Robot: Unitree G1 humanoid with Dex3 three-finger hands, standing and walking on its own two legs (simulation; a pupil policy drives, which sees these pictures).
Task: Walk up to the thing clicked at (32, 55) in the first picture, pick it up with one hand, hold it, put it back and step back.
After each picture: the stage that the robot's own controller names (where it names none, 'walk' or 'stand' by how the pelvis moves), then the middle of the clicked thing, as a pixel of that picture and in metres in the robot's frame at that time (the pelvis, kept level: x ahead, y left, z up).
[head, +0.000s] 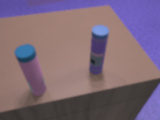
stand; (32, 72) +0.44 +0.23 -0.02
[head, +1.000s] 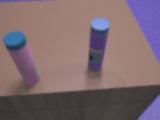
rise first; (24, 61) +0.45 +0.26 +0.01
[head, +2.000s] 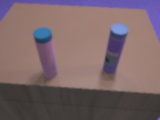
stand; (47, 55) +0.52 +0.19 -0.01
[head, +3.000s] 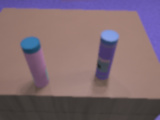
stand; (36, 64) +0.48 +0.22 -0.02
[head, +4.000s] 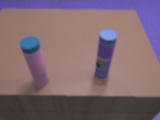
stand; (36, 64) +0.48 +0.22 -0.02
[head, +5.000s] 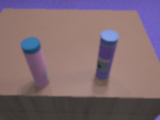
stand; (37, 65) +0.48 +0.22 -0.02
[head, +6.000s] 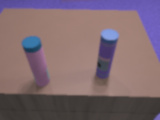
stand; (37, 63) +0.49 +0.22 -0.02
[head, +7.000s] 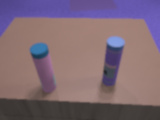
rise first; (44, 70) +0.47 +0.21 -0.02
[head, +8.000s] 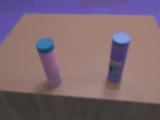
go down; (50, 64) +0.49 +0.21 -0.01
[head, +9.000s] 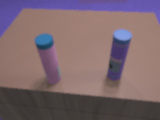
go down; (49, 61) +0.50 +0.20 -0.01
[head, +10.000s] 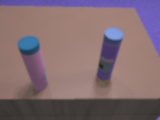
go down; (35, 66) +0.46 +0.19 +0.01
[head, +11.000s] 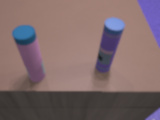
close in; (31, 57) +0.47 +0.19 +0.02
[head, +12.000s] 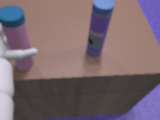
close; (19, 42) +0.50 +0.20 +0.05
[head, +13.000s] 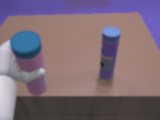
lift; (32, 68) +0.35 +0.17 +0.15
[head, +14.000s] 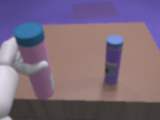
lift; (38, 66) +0.33 +0.16 +0.19
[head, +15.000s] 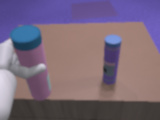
hold; (34, 68) +0.32 +0.16 +0.18
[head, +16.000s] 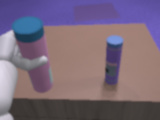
crouch; (36, 60) +0.33 +0.16 +0.21
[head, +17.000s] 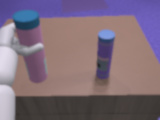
crouch; (33, 51) +0.41 +0.17 +0.17
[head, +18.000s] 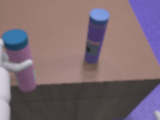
lower; (22, 64) +0.44 +0.19 +0.02
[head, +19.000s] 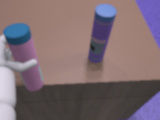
lower; (27, 61) +0.43 +0.18 +0.04
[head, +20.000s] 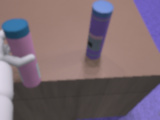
lower; (24, 57) +0.44 +0.18 +0.05
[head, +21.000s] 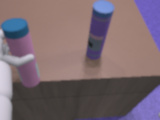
lower; (24, 56) +0.44 +0.18 +0.05
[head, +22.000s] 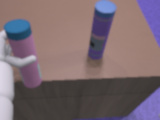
rest; (26, 57) +0.44 +0.18 +0.05
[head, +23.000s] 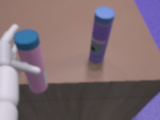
withdraw; (33, 65) +0.42 +0.17 +0.04
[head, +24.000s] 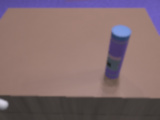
sink last; out of the picture +0.27 +0.28 -0.67
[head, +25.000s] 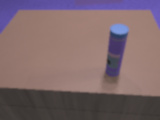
stand; out of the picture +0.11 +0.29 -0.71
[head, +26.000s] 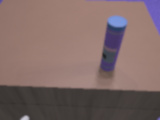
stand; out of the picture +0.10 +0.28 -0.69
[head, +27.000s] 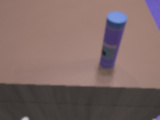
stand; out of the picture +0.10 +0.28 -0.68
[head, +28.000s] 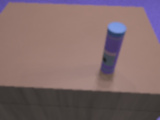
stand; out of the picture +0.10 +0.28 -0.72
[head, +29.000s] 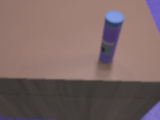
walk; out of the picture +0.13 +0.28 -0.73
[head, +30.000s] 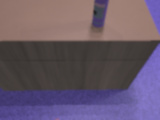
walk; out of the picture +0.31 +0.29 -0.72
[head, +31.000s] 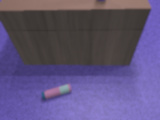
walk; (56, 91) +0.67 +0.29 -0.72
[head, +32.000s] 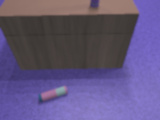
stand; (53, 93) +0.74 +0.28 -0.73
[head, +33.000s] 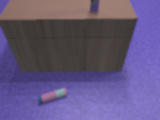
stand; (53, 95) +0.75 +0.29 -0.75
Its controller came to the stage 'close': yes
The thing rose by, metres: 0.22
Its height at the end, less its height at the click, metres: -0.73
